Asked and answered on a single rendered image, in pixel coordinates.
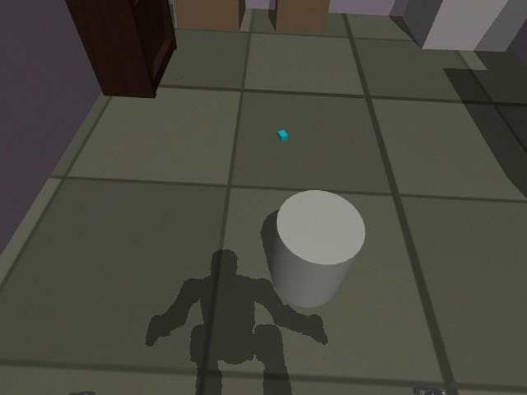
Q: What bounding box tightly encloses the bookshelf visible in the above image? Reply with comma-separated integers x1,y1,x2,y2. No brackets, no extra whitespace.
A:
65,0,177,99

